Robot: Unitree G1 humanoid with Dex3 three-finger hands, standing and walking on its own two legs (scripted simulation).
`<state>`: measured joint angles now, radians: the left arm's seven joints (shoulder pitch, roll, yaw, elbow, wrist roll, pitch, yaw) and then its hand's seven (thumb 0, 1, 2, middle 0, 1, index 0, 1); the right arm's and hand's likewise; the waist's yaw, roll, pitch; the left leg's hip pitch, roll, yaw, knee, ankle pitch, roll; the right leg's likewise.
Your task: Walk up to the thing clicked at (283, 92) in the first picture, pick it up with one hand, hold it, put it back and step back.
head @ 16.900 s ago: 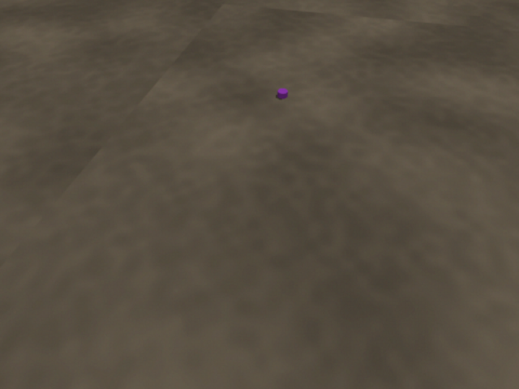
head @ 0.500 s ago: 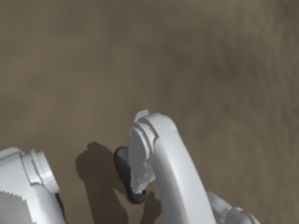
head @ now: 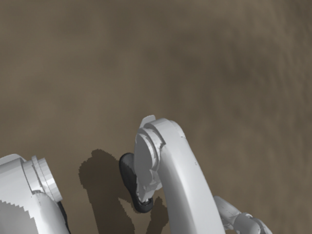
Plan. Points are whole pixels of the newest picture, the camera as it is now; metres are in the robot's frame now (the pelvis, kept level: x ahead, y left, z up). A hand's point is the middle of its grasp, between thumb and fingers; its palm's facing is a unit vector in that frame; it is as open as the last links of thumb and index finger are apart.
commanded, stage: close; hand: left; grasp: from above
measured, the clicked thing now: out of the picture +0.42 +0.32 -0.29
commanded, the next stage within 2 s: settle in 0.04 s
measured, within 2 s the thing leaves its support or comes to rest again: leaves its support in 0.48 s
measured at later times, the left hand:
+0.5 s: hand out of the picture +0.39 +0.32 -0.26, palm faces -0.44 -0.18 -0.88, open 9.6 cm
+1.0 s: hand out of the picture +0.39 +0.32 -0.17, palm faces -0.45 -0.15 -0.88, open 9.5 cm
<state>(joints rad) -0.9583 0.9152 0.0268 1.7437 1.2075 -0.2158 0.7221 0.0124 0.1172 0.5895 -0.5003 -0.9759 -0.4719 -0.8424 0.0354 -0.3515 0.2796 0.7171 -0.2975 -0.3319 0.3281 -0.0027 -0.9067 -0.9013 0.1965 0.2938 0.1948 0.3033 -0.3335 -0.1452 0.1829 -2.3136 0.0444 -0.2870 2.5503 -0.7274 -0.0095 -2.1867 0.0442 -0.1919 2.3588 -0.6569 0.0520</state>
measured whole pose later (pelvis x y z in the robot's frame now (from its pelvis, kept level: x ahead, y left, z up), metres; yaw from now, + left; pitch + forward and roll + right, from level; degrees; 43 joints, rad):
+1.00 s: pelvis +0.00 -0.01 +0.01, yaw +6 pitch +32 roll -8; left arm -0.85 0.66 0.06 1.39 1.19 -0.18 0.40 0.04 0.11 0.37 -0.80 -0.68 -0.71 -0.60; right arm 0.13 -0.32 0.06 0.75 -0.15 -0.15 0.26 0.00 -0.91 -0.90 0.20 0.29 0.19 0.30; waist -0.21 0.01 -0.03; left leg -2.33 0.03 -0.16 2.45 -0.68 -0.01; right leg -2.25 0.01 -0.10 2.35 -0.67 0.03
